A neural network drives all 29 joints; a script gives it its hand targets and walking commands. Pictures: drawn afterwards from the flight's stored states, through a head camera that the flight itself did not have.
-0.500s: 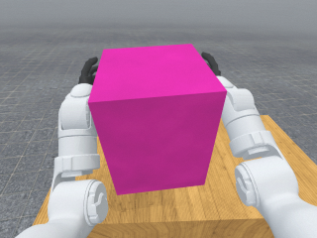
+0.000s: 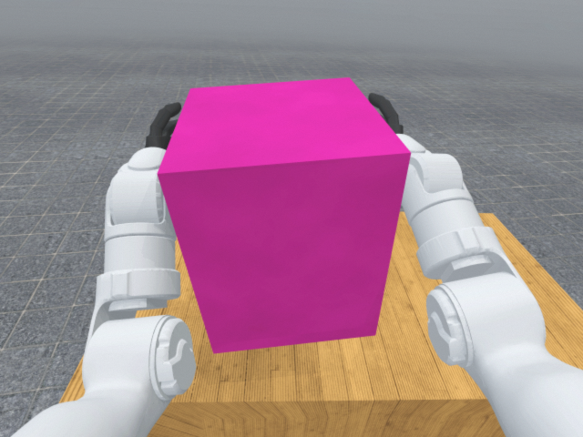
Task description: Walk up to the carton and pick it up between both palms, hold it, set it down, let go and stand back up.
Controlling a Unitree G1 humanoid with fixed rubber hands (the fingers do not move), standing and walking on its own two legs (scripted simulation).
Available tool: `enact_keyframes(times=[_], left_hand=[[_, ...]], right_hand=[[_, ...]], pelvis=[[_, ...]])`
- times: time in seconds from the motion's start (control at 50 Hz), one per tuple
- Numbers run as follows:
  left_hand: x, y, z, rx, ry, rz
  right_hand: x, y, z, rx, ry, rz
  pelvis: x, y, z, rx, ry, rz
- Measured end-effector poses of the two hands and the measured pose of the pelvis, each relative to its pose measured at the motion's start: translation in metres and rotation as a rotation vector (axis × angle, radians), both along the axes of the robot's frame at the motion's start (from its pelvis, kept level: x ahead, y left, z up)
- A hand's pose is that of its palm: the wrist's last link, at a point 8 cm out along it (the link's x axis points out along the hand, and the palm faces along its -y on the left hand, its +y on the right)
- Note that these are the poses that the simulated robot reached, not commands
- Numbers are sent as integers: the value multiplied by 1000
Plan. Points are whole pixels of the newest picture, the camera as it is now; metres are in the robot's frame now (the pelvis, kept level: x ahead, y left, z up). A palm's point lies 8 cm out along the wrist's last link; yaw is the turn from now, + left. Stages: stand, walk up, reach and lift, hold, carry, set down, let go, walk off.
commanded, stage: hold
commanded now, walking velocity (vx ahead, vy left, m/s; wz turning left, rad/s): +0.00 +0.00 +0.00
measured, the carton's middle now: (283, 212) +0.31 +0.00 +0.24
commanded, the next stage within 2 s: none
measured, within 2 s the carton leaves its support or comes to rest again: neither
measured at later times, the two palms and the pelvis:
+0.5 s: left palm (164, 160) +0.38 +0.15 +0.28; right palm (384, 149) +0.38 -0.14 +0.29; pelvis +0.01 +0.00 +0.00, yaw +0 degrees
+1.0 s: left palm (163, 167) +0.38 +0.15 +0.27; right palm (379, 158) +0.38 -0.13 +0.28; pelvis +0.01 +0.01 +0.00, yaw -1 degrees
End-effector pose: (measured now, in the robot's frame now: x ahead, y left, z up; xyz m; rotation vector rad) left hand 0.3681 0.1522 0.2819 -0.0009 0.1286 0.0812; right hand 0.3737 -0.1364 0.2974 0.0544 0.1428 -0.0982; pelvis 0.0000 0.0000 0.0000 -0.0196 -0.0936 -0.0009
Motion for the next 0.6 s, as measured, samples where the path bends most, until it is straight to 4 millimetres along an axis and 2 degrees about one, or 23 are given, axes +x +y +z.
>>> enact_keyframes(times=[0.2,0.6], left_hand=[[5,-2,2,29,-6,4],[6,-3,-4,0,-27,9]], right_hand=[[5,-2,-7,10,-7,4],[7,-2,-5,0,-27,4]], pelvis=[[3,4,0,-2,16,-4],[13,3,0,-5,-11,0]])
